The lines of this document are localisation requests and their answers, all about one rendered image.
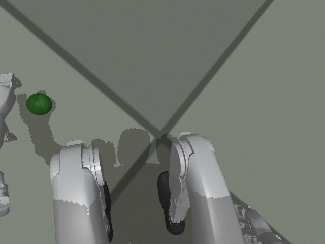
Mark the left robot hand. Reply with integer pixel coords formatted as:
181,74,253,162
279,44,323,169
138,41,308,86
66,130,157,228
0,73,22,142

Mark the ball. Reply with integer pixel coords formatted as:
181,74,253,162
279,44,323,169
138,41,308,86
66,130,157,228
26,93,52,115

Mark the left robot arm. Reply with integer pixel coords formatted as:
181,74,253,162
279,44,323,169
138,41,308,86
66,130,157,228
0,117,10,217

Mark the left robot foot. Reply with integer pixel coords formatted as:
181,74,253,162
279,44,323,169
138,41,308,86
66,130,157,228
103,182,113,243

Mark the right robot hand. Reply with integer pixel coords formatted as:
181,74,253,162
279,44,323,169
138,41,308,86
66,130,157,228
233,201,272,244

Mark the right robot foot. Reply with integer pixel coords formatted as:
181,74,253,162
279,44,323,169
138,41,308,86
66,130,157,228
157,171,185,235

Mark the right robot arm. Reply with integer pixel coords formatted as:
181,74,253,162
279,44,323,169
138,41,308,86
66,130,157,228
256,232,287,244

